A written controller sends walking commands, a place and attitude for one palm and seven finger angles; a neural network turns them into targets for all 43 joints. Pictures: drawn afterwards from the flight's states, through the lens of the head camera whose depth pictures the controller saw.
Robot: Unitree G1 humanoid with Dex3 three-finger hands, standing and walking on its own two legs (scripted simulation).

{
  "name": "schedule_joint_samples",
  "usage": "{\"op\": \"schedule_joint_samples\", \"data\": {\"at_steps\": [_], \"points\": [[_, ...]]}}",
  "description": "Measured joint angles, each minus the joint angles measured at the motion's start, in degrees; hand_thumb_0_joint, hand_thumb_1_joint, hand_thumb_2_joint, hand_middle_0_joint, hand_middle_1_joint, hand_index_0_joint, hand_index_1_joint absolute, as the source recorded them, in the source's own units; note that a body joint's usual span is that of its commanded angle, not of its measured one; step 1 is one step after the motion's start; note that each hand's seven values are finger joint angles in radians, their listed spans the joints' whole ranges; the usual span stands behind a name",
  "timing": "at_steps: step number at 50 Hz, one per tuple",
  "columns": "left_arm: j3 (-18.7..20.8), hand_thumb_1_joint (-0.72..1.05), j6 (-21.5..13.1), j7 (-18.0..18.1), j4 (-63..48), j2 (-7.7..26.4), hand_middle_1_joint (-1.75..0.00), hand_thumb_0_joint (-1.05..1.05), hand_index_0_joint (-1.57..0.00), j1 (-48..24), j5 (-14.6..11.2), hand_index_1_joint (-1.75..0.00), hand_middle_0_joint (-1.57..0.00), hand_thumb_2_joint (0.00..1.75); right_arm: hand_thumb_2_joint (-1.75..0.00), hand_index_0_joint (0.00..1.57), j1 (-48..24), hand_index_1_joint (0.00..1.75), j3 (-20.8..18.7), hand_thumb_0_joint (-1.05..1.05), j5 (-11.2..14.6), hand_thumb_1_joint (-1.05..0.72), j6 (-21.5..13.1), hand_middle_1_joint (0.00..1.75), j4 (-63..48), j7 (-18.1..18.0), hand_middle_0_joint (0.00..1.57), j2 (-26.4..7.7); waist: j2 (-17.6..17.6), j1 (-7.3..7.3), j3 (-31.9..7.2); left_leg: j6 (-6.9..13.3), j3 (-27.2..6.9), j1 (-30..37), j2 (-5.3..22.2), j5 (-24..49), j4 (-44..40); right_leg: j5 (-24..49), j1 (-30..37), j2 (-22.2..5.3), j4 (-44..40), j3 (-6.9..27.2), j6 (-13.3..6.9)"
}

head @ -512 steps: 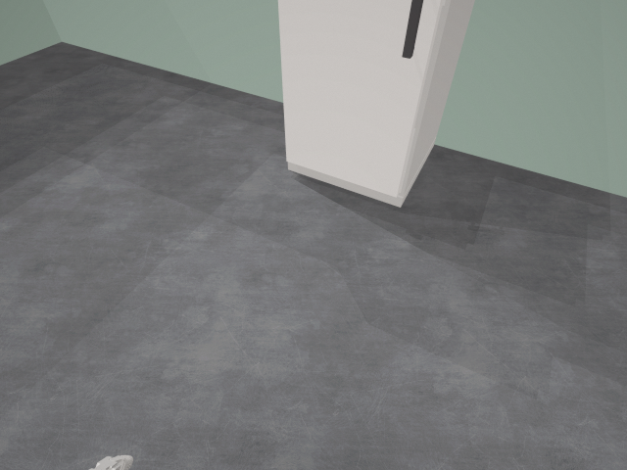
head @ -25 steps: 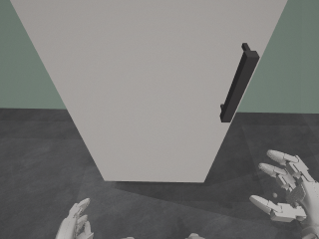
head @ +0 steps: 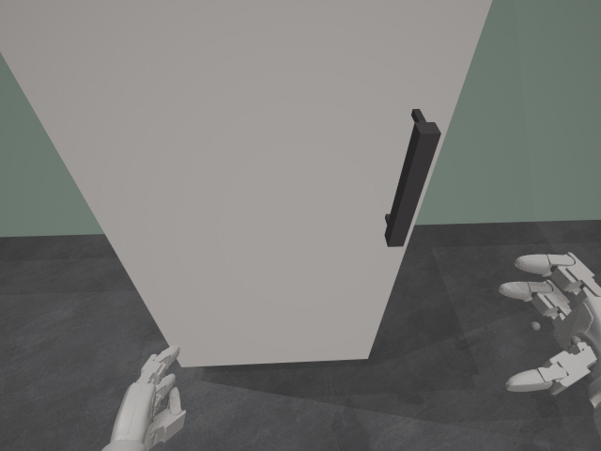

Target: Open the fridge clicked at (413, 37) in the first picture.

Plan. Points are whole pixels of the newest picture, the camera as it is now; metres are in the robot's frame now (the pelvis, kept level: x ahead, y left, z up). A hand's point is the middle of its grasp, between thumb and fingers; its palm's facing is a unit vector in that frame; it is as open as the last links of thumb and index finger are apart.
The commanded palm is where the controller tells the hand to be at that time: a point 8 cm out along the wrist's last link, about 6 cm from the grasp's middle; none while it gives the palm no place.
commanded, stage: raise the hand to about handle height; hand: right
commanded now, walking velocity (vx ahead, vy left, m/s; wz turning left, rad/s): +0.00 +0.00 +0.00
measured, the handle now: (404, 183) +0.50 -0.15 +0.10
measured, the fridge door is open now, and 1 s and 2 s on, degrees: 0 0 0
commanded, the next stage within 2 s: move the hooked fingers beside the handle in 0.72 s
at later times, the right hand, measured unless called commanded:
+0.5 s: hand (530, 294) +0.28 -0.25 +0.12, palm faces -0.02 +1.00 -0.06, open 14.0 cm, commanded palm +0.25 -0.30 +0.13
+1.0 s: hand (520, 285) +0.29 -0.25 +0.12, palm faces -0.02 +1.00 -0.05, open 14.0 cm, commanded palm +0.27 -0.29 +0.13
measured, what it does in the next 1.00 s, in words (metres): stands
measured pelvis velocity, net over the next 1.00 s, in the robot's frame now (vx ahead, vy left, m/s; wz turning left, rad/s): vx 0.00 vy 0.02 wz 0.00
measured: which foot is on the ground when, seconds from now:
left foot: down 0.00-1.00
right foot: down 0.00-1.00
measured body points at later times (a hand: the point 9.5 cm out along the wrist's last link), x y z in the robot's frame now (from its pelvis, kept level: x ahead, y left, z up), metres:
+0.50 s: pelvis +0.00 +0.01 +0.01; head +0.00 +0.02 +0.46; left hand +0.16 +0.27 -0.06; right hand +0.27 -0.31 +0.13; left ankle +0.00 +0.13 -0.71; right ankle +0.05 -0.10 -0.71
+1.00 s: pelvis +0.00 +0.02 +0.01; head +0.01 +0.02 +0.46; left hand +0.17 +0.26 -0.07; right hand +0.29 -0.30 +0.13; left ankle +0.00 +0.13 -0.71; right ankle +0.05 -0.10 -0.71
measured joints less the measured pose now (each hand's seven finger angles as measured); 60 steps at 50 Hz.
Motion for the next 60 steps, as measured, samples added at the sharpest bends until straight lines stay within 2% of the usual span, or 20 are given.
{"op": "schedule_joint_samples", "data": {"at_steps": [14,20,28,41,48,54,60], "points": [[0.07,0.90,0.93,0.74,1.55,1.36,-0.30,0.01,-0.20,1.68,-0.47,-0.31,-0.21,0.90,-0.30,0.30,-7.67,1.20,-4.01,-0.01,0.53,0.50,2.86,1.20,7.02,3.98,0.31,-3.80,-0.49,0.56,1.16,0.65,0.11,2.91,-0.43,1.50,-3.49,1.80,3.27,-0.27,-4.07,0.09,0.64],[1.02,0.90,1.00,0.29,1.41,2.18,-0.30,0.01,-0.20,2.36,-0.66,-0.30,-0.20,0.90,-0.30,0.30,-7.38,1.20,-4.14,-0.01,1.06,0.50,3.18,1.20,8.05,4.98,0.30,-3.66,-0.62,1.06,0.77,0.84,-0.38,2.60,-0.61,1.53,-3.58,1.97,3.47,-0.50,-4.75,-0.38,0.86],[1.61,0.91,0.80,0.47,1.40,2.14,-0.30,0.01,-0.20,2.43,-0.61,-0.30,-0.20,0.90,-0.30,0.30,-5.93,1.20,-4.33,-0.01,0.70,0.50,2.08,1.20,6.80,3.62,0.31,-1.98,-0.42,1.10,0.74,1.12,-0.66,2.50,-0.87,1.26,-3.25,1.87,3.73,-0.78,-4.90,-0.61,1.16],[0.99,0.91,0.75,0.76,1.35,1.51,-0.30,0.01,-0.20,1.42,-0.74,-0.30,-0.20,0.90,-0.30,0.30,-6.83,1.20,-4.04,-0.01,0.86,0.50,2.11,1.20,8.39,4.18,0.31,-2.47,-0.69,0.72,0.64,1.30,-0.38,2.26,-0.92,1.04,-2.93,1.86,3.46,-0.80,-4.74,-0.29,1.38],[0.97,0.91,0.90,1.37,1.72,1.68,-0.30,0.01,-0.20,1.29,-0.84,-0.30,-0.20,0.90,-0.30,0.30,-9.94,1.20,-2.45,-0.01,-0.11,0.50,2.03,1.20,10.24,3.61,0.31,-1.92,-0.77,0.41,0.95,1.18,0.04,1.97,-0.67,0.84,-2.58,1.72,2.86,-0.51,-4.20,0.13,1.25],[0.72,0.91,1.46,1.42,1.90,1.44,-0.30,0.01,-0.20,1.21,-0.75,-0.30,-0.20,0.90,-0.30,0.30,-13.58,1.20,-1.45,-0.01,-1.13,0.50,2.05,1.20,12.91,2.91,0.31,-2.02,-0.38,1.08,0.96,1.11,-0.20,1.42,-0.51,0.82,-2.44,1.76,2.49,-0.37,-4.30,-0.10,1.15],[0.73,0.91,2.27,1.02,1.47,1.31,-0.30,0.01,-0.20,1.93,-0.62,-0.30,-0.20,0.90,-0.30,0.30,-15.49,1.20,-2.52,-0.01,-1.53,0.50,2.15,1.20,15.84,2.57,0.31,-2.95,0.01,2.09,0.55,1.01,-0.83,0.54,-0.58,0.78,-2.31,1.56,1.94,-0.50,-4.33,-0.71,1.07]]}}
